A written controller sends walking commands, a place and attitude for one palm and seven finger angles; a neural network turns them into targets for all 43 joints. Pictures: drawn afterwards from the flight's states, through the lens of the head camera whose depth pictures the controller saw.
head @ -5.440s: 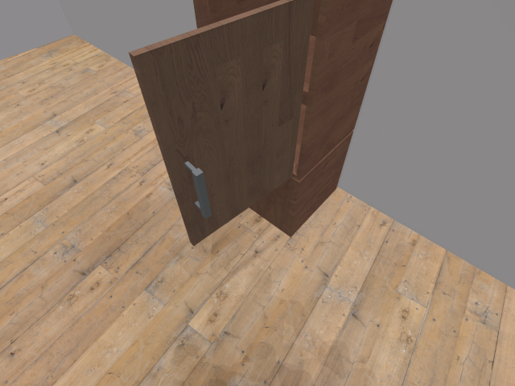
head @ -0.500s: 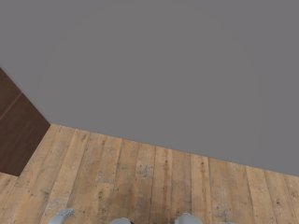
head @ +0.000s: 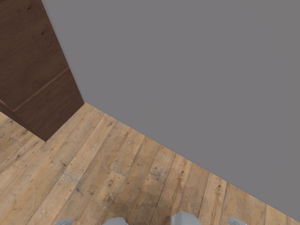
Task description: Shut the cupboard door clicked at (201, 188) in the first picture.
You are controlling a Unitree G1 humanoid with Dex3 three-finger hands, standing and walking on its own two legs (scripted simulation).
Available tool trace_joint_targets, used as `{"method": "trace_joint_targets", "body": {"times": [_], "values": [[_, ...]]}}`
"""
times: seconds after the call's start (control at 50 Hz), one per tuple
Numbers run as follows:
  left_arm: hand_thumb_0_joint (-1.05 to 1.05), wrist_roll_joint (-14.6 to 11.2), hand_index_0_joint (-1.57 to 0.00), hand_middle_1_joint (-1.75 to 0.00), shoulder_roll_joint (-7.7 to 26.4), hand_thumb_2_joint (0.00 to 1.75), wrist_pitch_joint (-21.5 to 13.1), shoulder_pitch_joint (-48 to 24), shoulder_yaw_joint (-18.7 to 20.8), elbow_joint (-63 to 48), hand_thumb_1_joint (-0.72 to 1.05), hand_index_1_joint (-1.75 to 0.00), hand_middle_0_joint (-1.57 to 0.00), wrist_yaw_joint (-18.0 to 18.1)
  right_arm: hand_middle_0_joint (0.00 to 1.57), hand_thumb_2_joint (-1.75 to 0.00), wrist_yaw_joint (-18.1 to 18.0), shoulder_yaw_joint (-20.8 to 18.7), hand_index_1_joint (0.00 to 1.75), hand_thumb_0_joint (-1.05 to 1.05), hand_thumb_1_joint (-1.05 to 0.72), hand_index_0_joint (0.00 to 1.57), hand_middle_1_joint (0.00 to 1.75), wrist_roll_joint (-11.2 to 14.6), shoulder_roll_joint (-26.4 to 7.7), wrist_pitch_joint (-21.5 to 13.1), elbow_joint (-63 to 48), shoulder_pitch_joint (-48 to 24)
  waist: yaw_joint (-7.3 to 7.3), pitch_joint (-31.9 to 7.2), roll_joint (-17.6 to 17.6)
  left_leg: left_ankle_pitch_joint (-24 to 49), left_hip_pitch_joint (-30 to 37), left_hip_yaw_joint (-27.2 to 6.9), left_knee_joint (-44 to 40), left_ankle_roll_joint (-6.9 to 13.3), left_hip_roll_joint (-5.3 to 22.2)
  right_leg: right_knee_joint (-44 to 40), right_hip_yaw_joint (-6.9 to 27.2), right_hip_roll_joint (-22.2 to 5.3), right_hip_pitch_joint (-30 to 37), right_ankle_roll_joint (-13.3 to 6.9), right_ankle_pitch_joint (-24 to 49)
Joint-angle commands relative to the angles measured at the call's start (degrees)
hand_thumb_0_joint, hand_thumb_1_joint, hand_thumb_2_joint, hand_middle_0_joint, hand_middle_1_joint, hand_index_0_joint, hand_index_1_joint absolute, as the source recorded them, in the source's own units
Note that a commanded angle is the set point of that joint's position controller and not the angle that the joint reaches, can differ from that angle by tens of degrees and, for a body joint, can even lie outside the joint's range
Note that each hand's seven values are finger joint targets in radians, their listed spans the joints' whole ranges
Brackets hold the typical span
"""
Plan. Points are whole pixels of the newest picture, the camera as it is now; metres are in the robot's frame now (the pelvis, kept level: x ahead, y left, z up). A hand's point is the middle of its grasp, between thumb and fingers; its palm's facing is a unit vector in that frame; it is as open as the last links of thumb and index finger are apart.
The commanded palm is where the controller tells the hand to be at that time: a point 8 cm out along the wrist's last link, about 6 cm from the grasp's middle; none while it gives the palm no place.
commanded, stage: turn to face it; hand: left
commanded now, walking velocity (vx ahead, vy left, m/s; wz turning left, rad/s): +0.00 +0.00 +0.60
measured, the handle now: out of the picture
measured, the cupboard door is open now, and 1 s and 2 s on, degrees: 83 83 83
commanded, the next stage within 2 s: take the last steps up to it in 1.44 s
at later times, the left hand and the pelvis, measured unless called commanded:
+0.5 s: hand out of the picture +0.02 +0.17 -0.17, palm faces +0.32 -0.92 -0.23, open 7.4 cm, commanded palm none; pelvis +0.03 -0.03 +0.00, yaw +20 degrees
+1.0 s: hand out of the picture +0.02 +0.15 -0.14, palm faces +0.57 -0.77 -0.28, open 7.4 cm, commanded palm none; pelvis +0.07 -0.06 +0.01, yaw +38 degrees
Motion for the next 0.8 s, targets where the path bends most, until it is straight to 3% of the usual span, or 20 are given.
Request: {"method": "trace_joint_targets", "body": {"times": [0.0,0.08,0.14,0.16,0.18,0.2,0.22,0.26,0.28,0.38,0.44,0.46,0.48,0.5,0.58,0.64,0.7,0.74,0.76,0.78], "values": [[0.0,-0.37,-0.2,-0.3,3.94,0.9,-2.06,-1.86,1.38,-6.17,0.9,-0.3,-0.2,-0.32,0.2,-0.9,-1.15,-3.19,0.3,0.0,-0.9,0.2,0.3,0.13,-12.7,-0.74,-2.46,2.63,-0.86,-9.69,10.97,22.81,9.3,-15.38,-13.58,8.07,13.85,-4.18,1.92,1.31,-1.64,0.23,2.45],[0.0,-0.5,-0.2,-0.3,3.51,0.9,-2.47,-0.16,1.14,-6.19,0.9,-0.3,-0.2,-0.3,0.2,-0.9,-0.82,-3.64,0.3,0.0,-0.9,0.2,0.3,0.0,-13.03,-0.03,-2.75,1.06,-0.32,-9.88,12.53,19.52,5.07,-17.64,-12.35,7.31,12.02,-18.09,-0.17,4.77,7.36,-0.45,3.88],[0.0,-0.42,-0.2,-0.3,5.9,0.9,-3.54,5.72,1.84,-5.09,0.9,-0.3,-0.2,0.17,0.2,-0.9,-0.55,-3.62,0.3,0.0,-0.9,0.2,0.3,0.8,-11.39,0.39,-3.91,-1.39,2.96,-10.33,9.18,14.01,-3.25,-17.16,-6.04,3.64,7.6,-36.1,0.61,4.24,21.35,-1.16,14.85],[0.0,0.39,-0.2,-0.3,10.36,0.9,-4.29,8.03,2.87,-5.01,0.9,-0.3,-0.2,0.74,0.2,-0.9,-0.17,-3.24,0.3,0.0,-0.9,0.2,0.3,1.3,-7.8,0.41,-4.89,-0.91,3.97,-11.17,-4.78,-0.05,-12.55,-10.75,4.95,-0.49,1.09,-45.34,13.74,-8.27,28.56,-4.65,15.26],[0.0,0.85,-0.2,-0.3,13.81,0.9,-4.36,7.51,3.13,-5.47,0.9,-0.3,-0.2,0.92,0.2,-0.9,0.08,-3.0,0.3,0.0,-0.9,0.2,0.3,1.25,-6.45,0.34,-6.22,-1.45,4.16,-9.67,-14.87,-18.53,-15.56,-3.17,20.54,-3.41,-4.05,-48.35,24.97,-22.25,23.88,-12.21,20.4],[0.0,0.48,-0.2,-0.3,11.89,0.9,-4.48,5.76,2.52,-5.96,0.9,-0.3,-0.2,1.08,0.2,-0.9,0.32,-3.23,0.3,0.0,-0.9,0.2,0.3,0.67,-7.62,0.66,-5.74,-1.35,2.9,-8.56,-10.31,-16.97,-14.26,-5.82,30.18,-2.72,-1.03,-46.25,21.22,-21.12,18.63,-14.62,23.67],[0.0,0.28,-0.2,-0.3,9.58,0.9,-4.59,3.26,2.08,-6.36,0.9,-0.3,-0.2,1.26,0.2,-0.9,0.35,-3.36,0.3,0.0,-0.9,0.2,0.3,0.65,-6.98,1.02,-4.53,-1.14,1.16,-8.46,-12.96,-14.38,-15.54,-5.6,35.17,-3.3,0.24,-43.93,17.51,-17.33,18.98,-13.71,29.71],[0.0,0.25,-0.2,-0.3,6.65,0.9,-4.43,0.81,1.32,-7.15,0.9,-0.3,-0.2,1.39,0.2,-0.9,0.91,-2.66,0.3,0.0,-0.9,0.2,0.3,0.84,-6.03,1.29,-3.44,-0.77,0.0,-8.19,-12.1,-10.6,-13.63,-2.73,32.45,-4.46,2.08,-40.44,5.74,-12.97,20.1,-12.01,41.89],[0.0,0.35,-0.2,-0.3,6.78,0.9,-4.6,1.56,1.37,-6.89,0.9,-0.3,-0.2,1.36,0.2,-0.9,1.12,-2.22,0.3,0.0,-0.9,0.2,0.3,0.98,-5.19,1.3,-3.54,-1.84,0.44,-8.19,-11.33,-10.44,-12.42,-0.94,27.5,-4.84,1.9,-39.48,3.17,-12.32,21.49,-11.36,46.3],[0.0,0.57,-0.2,-0.3,10.28,0.9,-4.61,6.64,2.5,-4.77,0.9,-0.3,-0.2,1.14,0.2,-0.9,1.63,-0.97,0.3,0.0,-0.9,0.2,0.3,1.32,-3.27,0.57,-4.16,-5.01,3.14,-9.56,-8.77,-8.28,-5.93,4.71,7.9,-4.24,0.1,-35.0,-0.15,-13.71,26.67,-10.47,53.05],[0.0,0.01,-0.2,-0.3,10.43,0.9,-4.32,5.07,2.8,-4.56,0.9,-0.3,-0.2,0.68,0.2,-0.9,1.49,-1.48,0.3,0.0,-0.9,0.2,0.3,1.02,-5.5,0.13,-3.08,0.1,-0.12,-11.15,-6.92,2.92,5.61,5.12,-5.88,-2.73,-0.41,-26.77,-4.24,-12.57,21.25,-6.35,47.54],[0.0,-0.51,-0.2,-0.3,9.53,0.9,-4.1,4.41,2.7,-5.54,0.9,-0.3,-0.2,0.41,0.2,-0.9,1.31,-2.42,0.3,0.0,-0.9,0.2,0.3,0.65,-8.97,-0.35,-2.3,4.41,-2.6,-14.31,0.26,15.85,16.57,0.14,-9.67,-0.29,4.41,-17.76,-6.6,-10.97,12.79,-3.35,38.98],[0.0,-0.92,-0.2,-0.3,5.07,0.9,-3.75,3.27,1.66,-7.89,0.9,-0.3,-0.2,-0.02,0.2,-0.9,0.9,-4.22,0.3,0.0,-0.9,0.2,0.3,0.12,-16.05,-0.69,-1.77,9.08,-5.05,-15.65,19.39,39.48,25.32,-23.41,-11.15,9.31,21.92,-3.17,-8.09,-1.87,-4.52,1.28,-2.21],[0.0,-0.23,-0.2,-0.3,5.61,0.9,-3.01,-0.53,1.07,-9.66,0.9,-0.3,-0.2,0.45,0.2,-0.9,0.47,-4.38,0.3,0.0,-0.9,0.2,0.3,0.41,-17.89,-0.09,-0.51,12.0,-5.96,-15.16,15.41,38.64,21.47,-25.48,-11.83,14.35,26.47,3.1,-1.0,-1.08,-6.57,0.29,-11.67],[0.0,-0.22,-0.2,-0.3,4.91,0.9,-2.15,-2.28,1.48,-6.78,0.9,-0.3,-0.2,0.12,0.2,-0.9,-1.15,-2.91,0.3,0.0,-0.9,0.2,0.3,0.01,-12.48,-0.6,-2.68,2.49,-1.55,-7.89,12.71,24.45,8.88,-18.44,-13.89,9.7,16.37,2.48,2.96,-0.6,-4.71,0.37,-0.29],[0.0,-0.33,-0.2,-0.3,3.92,0.9,-2.21,-1.11,1.29,-6.13,0.9,-0.3,-0.2,-0.36,0.2,-0.9,-1.12,-3.11,0.3,0.0,-0.9,0.2,0.3,0.01,-12.73,-0.58,-2.68,1.53,-0.89,-9.77,11.12,22.87,8.33,-15.48,-12.75,8.13,13.38,-7.49,1.21,1.82,0.87,0.03,0.44],[0.0,-0.45,-0.2,-0.3,3.69,0.9,-2.44,0.61,1.17,-6.01,0.9,-0.3,-0.2,-0.31,0.2,-0.9,-0.85,-3.45,0.3,0.0,-0.9,0.2,0.3,0.0,-13.03,-0.11,-2.82,0.43,-0.27,-10.42,12.24,19.92,5.29,-17.51,-12.12,7.53,12.07,-16.95,-0.23,4.38,7.47,-0.49,3.11],[0.0,-0.44,-0.2,-0.3,4.41,0.9,-3.07,3.92,1.44,-5.53,0.9,-0.3,-0.2,-0.17,0.2,-0.9,-0.71,-3.59,0.3,0.0,-0.9,0.2,0.3,0.4,-12.47,0.18,-3.44,-1.47,1.66,-10.64,12.24,18.93,1.08,-17.43,-9.0,5.8,10.05,-27.28,-0.87,5.62,15.14,-0.64,9.38],[0.0,-0.35,-0.2,-0.3,5.79,0.9,-3.6,6.52,1.83,-5.06,0.9,-0.3,-0.2,0.09,0.2,-0.9,-0.55,-3.5,0.3,0.0,-0.9,0.2,0.3,0.74,-11.37,0.27,-3.97,-2.4,3.18,-11.37,9.15,14.35,-2.68,-16.43,-5.52,3.61,7.5,-35.77,0.02,3.99,21.25,-0.91,14.3],[0.0,0.41,-0.2,-0.3,9.98,0.9,-4.29,8.29,2.81,-5.02,0.9,-0.3,-0.2,0.62,0.2,-0.9,-0.14,-3.17,0.3,0.0,-0.9,0.2,0.3,1.28,-7.95,0.31,-4.75,-1.76,3.89,-11.92,-3.9,1.07,-11.62,-10.33,4.55,-0.41,1.29,-44.65,12.28,-7.68,28.08,-4.33,14.22]]}}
